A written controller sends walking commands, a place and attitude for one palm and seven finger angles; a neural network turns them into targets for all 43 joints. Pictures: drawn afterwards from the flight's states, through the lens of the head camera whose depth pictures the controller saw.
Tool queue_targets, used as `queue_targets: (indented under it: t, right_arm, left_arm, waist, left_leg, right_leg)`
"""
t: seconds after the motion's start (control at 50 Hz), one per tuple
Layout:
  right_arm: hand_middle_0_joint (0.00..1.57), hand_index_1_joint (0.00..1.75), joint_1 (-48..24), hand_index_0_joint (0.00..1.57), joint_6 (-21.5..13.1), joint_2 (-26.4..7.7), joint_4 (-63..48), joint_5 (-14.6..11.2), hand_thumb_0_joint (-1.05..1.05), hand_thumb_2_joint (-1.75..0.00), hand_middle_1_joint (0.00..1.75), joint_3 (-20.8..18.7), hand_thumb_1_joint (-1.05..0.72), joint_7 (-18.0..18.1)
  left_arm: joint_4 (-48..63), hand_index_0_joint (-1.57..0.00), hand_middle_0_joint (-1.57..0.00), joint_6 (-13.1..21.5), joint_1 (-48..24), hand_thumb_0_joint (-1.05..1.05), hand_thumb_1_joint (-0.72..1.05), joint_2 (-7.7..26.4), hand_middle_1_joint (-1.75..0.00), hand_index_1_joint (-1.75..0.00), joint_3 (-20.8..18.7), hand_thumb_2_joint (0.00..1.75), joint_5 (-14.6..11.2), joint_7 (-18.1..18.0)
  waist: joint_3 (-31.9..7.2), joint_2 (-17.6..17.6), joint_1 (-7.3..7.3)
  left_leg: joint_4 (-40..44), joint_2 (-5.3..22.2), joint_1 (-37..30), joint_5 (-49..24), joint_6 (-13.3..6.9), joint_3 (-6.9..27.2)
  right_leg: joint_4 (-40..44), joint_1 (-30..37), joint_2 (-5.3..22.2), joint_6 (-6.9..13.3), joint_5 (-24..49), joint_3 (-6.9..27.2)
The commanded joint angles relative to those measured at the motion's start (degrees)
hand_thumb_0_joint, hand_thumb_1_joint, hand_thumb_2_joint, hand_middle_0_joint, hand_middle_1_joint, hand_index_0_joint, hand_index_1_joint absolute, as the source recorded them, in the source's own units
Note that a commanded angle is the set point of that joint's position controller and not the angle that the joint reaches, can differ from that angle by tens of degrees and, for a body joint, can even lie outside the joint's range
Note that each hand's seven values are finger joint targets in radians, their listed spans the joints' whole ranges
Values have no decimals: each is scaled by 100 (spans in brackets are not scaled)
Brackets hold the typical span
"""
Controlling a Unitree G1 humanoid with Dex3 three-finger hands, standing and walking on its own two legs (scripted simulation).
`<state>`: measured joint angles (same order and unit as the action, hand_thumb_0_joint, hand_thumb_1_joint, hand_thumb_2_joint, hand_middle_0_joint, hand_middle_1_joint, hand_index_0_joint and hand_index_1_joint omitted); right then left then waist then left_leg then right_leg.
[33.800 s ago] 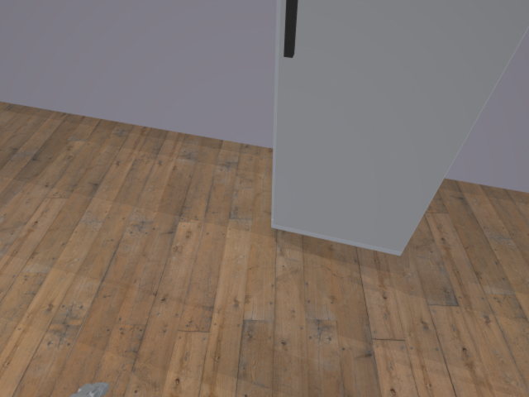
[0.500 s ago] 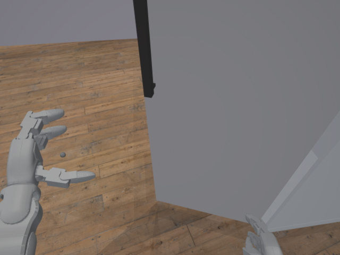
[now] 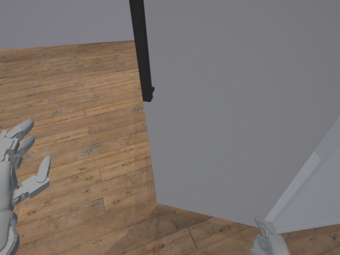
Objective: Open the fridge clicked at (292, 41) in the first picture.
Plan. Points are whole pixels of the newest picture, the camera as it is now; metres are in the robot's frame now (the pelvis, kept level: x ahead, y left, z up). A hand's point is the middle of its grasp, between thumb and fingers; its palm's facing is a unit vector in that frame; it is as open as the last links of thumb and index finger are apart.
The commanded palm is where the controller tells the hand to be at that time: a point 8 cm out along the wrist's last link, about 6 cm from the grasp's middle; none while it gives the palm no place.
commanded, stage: draw the hand back to the body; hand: left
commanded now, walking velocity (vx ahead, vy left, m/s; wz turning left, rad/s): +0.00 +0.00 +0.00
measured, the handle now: (145, 53) +0.53 +0.14 +0.25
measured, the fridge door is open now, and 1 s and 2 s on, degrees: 68 68 68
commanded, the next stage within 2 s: step back with the hand held close in 0.36 s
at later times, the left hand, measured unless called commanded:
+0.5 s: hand (39, 174) +0.19 +0.27 +0.16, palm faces +0.47 -0.80 -0.37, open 7.5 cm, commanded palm +0.14 +0.30 +0.17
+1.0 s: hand (11, 199) +0.14 +0.29 +0.16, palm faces +0.47 -0.74 -0.48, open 7.4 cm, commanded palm +0.08 +0.32 +0.17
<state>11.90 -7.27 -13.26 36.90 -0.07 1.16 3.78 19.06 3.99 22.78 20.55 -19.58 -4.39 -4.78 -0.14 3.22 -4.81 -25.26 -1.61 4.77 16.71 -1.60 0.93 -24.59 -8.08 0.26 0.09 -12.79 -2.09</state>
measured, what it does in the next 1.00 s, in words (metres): shifts its weight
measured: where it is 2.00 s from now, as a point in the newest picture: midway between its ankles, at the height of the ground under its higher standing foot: outside the picture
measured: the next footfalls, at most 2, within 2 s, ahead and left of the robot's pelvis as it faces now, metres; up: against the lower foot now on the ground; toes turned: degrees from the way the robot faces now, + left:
right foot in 1.40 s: -0.21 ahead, -0.10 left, +0.00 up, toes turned +1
left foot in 1.72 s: -0.13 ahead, +0.06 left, +0.00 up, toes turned -1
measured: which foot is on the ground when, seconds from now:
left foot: down 0.00-1.00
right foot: down 0.00-1.00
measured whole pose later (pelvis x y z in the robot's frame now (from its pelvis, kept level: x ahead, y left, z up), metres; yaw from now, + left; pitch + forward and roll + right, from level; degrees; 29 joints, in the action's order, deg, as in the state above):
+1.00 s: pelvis -0.06 +0.02 -0.02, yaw +0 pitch +0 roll +0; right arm 12.2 -2.3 -13.0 30.9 -0.4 0.6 4.8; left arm 24.2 10.8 26.4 23.1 -25.2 -0.9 -7.2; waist 0.0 0.3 -2.0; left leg -34.7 -3.8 18.7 15.8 -3.6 -0.7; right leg -33.9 -22.1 2.3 -1.7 -11.6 0.1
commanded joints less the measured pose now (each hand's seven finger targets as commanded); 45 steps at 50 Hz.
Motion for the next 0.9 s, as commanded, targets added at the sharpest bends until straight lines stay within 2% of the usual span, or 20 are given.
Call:
queue_targets:
  t: [0.0,0.08,0.14,0.22,0.32,0.36,0.4,0.44,0.46,0.48,0.5,0.52,0.54,0.56,0.6,0.64,0.68,0.72,0.8,0.88]
  right_arm:
    - [20,30,-703,20,-322,-544,-902,23,0,-90,30,-199,-90,103]
    - [20,30,-686,20,-347,-574,-851,38,0,-90,30,-193,-90,119]
    - [20,30,-670,20,-328,-563,-854,53,0,-90,30,-193,-90,140]
    - [20,30,-721,20,-323,-551,-862,58,0,-90,30,-178,-90,133]
    - [20,30,-730,20,-308,-523,-860,60,0,-90,30,-175,-90,105]
    - [20,30,-736,20,-299,-523,-859,55,0,-90,30,-176,-90,87]
    - [20,30,-746,20,-286,-535,-868,47,0,-90,30,-178,-90,96]
    - [20,30,-754,20,-277,-531,-872,42,0,-90,30,-185,-90,101]
    - [20,30,-747,20,-291,-514,-904,53,0,-90,30,-185,-90,90]
    - [20,30,-749,20,-186,-560,-1247,-88,0,-90,30,-61,-90,62]
    - [20,30,-749,20,-121,-559,-1042,-15,0,-90,30,-136,-90,96]
    - [20,30,-734,20,-63,-574,-1039,16,0,-90,30,-168,-90,88]
    - [20,30,-650,20,-1,-583,-1099,22,0,-90,30,-204,-90,70]
    - [20,30,-638,20,50,-597,-1134,27,0,-90,30,-222,-90,59]
    - [20,30,-593,20,115,-621,-1177,35,0,-90,30,-264,-90,79]
    - [20,30,-594,20,180,-632,-1288,31,0,-90,30,-295,-90,99]
    - [20,30,-631,20,224,-658,-1381,33,0,-90,30,-324,-90,132]
    - [20,30,-632,20,272,-634,-1481,7,0,-90,30,-335,-90,157]
    - [20,30,-581,20,273,-710,-1531,13,0,-90,30,-382,-90,213]
    - [20,30,-539,20,210,-796,-1481,9,0,-90,30,-414,-90,229]
  left_arm:
    - [1419,-20,-20,378,-780,0,90,1133,-30,-30,-705,90,35,-141]
    - [1326,-20,-20,319,-900,0,90,1048,-30,-30,-566,90,69,-177]
    - [1208,-20,-20,296,-817,0,90,1089,-30,-30,-638,90,48,-199]
    - [1357,-20,-20,305,-898,0,90,1166,-30,-30,-694,90,59,-202]
    - [1365,-20,-20,295,-743,0,90,1152,-30,-30,-726,90,65,-191]
    - [1330,-20,-20,291,-697,0,90,1099,-30,-30,-693,90,63,-183]
    - [1226,-20,-20,270,-652,0,90,1081,-30,-30,-688,90,34,-161]
    - [1248,-20,-20,291,-728,0,90,1105,-30,-30,-710,90,42,-166]
    - [1301,-20,-20,299,-533,0,90,865,-30,-30,-471,90,45,-139]
    - [1677,-20,-20,609,-1648,0,90,1824,-30,-30,-1347,90,140,-247]
    - [1278,-20,-20,680,-883,0,90,1298,-30,-30,-975,90,115,-200]
    - [1083,-20,-20,639,-291,0,90,1056,-30,-30,-764,90,133,-176]
    - [1149,-20,-20,627,-79,0,90,983,-30,-30,-698,90,165,-170]
    - [1340,-20,-20,655,-13,0,90,1004,-30,-30,-682,90,178,-179]
    - [1615,-20,-20,727,204,0,90,1131,-30,-30,-825,90,195,-233]
    - [1908,-20,-20,775,519,0,90,1240,-30,-30,-973,90,195,-291]
    - [2265,-20,-20,831,600,0,90,1499,-30,-30,-1251,90,201,-339]
    - [2306,-20,-20,861,704,0,90,1476,-30,-30,-1282,90,190,-343]
    - [2125,-20,-20,916,602,0,90,1417,-30,-30,-1316,90,214,-344]
    - [1679,-20,-20,961,218,0,90,1188,-30,-30,-1154,90,313,-324]
  waist:
    - [-419,134,14]
    - [-280,132,47]
    - [-370,-208,18]
    - [-449,114,-17]
    - [-448,158,-36]
    - [-360,121,-28]
    - [-251,-125,-18]
    - [-222,-27,-10]
    - [-282,-67,-10]
    - [285,259,235]
    - [-11,-315,244]
    - [10,-599,281]
    - [-217,-788,299]
    - [-375,-748,324]
    - [-835,-365,336]
    - [-1175,40,325]
    - [-1428,223,272]
    - [-1365,164,266]
    - [-978,277,267]
    - [-522,246,300]
  left_leg:
    - [411,159,391,-1523,85,2]
    - [424,159,391,-1452,80,32]
    - [431,151,402,-1430,52,39]
    - [458,145,372,-1508,97,67]
    - [460,169,386,-1741,136,61]
    - [473,185,392,-1744,151,64]
    - [492,190,454,-1638,118,62]
    - [523,191,445,-1451,120,60]
    - [509,185,398,-1481,102,49]
    - [466,297,982,-934,7,200]
    - [241,298,991,-909,-35,292]
    - [49,273,876,-985,-69,276]
    - [-135,265,767,-1090,-58,231]
    - [-259,265,789,-1218,-35,212]
    - [-292,346,797,-1752,39,253]
    - [-185,445,807,-2264,61,317]
    - [-84,539,940,-2764,94,458]
    - [18,628,1108,-2823,71,545]
    - [389,836,1801,-2195,-49,784]
    - [703,985,2881,-376,-328,941]
  right_leg:
    - [292,419,83,98,899,58]
    - [328,321,77,104,788,43]
    - [304,401,78,89,810,20]
    - [275,480,92,108,842,37]
    - [248,566,86,117,1014,18]
    - [266,514,68,119,983,12]
    - [300,490,71,106,933,9]
    - [327,430,64,106,749,9]
    - [311,446,71,96,790,7]
    - [502,61,354,94,806,473]
    - [541,-24,513,143,838,553]
    - [641,-286,621,176,902,733]
    - [640,-320,746,203,1002,771]
    - [568,-329,849,250,1167,782]
    - [172,-97,933,312,1810,727]
    - [-186,48,805,237,2155,617]
    - [-546,288,621,168,2330,441]
    - [-748,249,454,85,2235,396]
    - [-1107,304,223,-28,1597,345]
    - [-1365,534,147,-68,976,429]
